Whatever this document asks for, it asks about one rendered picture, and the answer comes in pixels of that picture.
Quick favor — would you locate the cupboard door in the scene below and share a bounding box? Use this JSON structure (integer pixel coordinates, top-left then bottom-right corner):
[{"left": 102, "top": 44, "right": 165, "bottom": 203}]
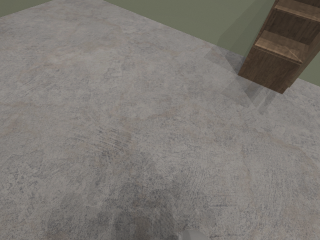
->
[{"left": 287, "top": 41, "right": 320, "bottom": 88}]

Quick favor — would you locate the robot right thigh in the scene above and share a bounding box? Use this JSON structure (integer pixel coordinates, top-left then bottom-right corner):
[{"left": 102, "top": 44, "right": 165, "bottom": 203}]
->
[{"left": 177, "top": 230, "right": 209, "bottom": 240}]

